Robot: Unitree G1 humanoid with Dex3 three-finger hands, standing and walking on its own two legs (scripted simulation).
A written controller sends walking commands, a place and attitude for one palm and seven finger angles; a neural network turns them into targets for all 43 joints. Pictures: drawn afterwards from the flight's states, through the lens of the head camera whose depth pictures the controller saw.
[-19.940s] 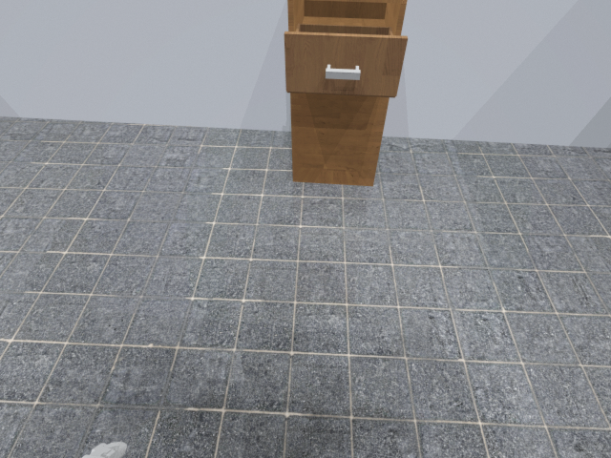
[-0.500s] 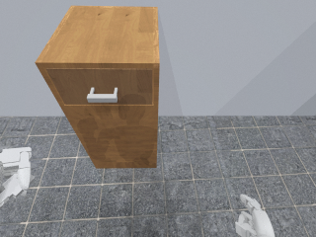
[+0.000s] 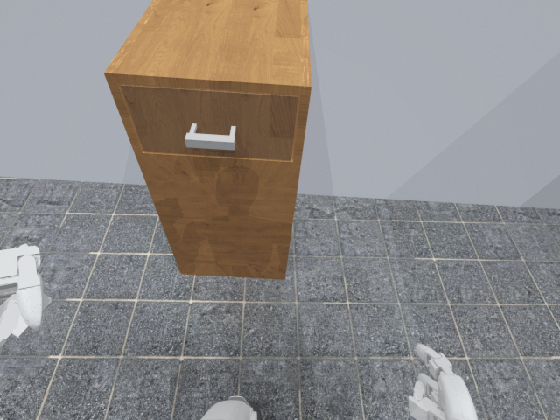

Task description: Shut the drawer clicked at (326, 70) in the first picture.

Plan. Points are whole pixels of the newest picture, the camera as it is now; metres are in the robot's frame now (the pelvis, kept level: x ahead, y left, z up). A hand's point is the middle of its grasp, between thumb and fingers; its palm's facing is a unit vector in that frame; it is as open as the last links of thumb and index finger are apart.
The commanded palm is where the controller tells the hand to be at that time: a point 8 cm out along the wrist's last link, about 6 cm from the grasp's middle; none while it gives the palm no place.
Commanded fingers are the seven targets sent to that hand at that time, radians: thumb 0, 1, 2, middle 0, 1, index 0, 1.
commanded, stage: step back with the hand held close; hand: left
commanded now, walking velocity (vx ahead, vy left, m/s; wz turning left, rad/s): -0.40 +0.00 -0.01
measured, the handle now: (212, 135) +0.66 +0.19 -0.02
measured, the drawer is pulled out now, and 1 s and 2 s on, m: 0.00 0.00 0.00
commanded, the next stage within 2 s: stop stepping back and stand still in 0.60 s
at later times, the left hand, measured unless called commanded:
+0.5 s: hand (19, 352) +0.15 +0.23 +0.18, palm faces +0.24 -0.85 -0.47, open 3.2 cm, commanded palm +0.07 +0.28 +0.19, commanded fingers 0.00 0.90 0.90 -1.40 -1.60 -1.40 -1.60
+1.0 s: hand out of the picture +0.04 +0.22 +0.18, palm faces +0.28 -0.85 -0.45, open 3.2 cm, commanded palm -0.03 +0.27 +0.19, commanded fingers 0.00 0.90 0.90 -1.40 -1.60 -1.40 -1.60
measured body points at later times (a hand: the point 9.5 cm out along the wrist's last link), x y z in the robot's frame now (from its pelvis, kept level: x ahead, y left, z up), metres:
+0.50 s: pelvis -0.07 +0.00 +0.01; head -0.02 +0.03 +0.46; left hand +0.13 +0.27 +0.20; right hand +0.12 -0.23 -0.05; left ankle +0.04 +0.08 -0.72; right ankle -0.11 -0.12 -0.68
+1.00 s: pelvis -0.18 +0.00 +0.01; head -0.17 +0.01 +0.46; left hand +0.02 +0.26 +0.20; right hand -0.06 -0.27 -0.07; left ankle -0.13 +0.11 -0.72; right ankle -0.20 -0.11 -0.72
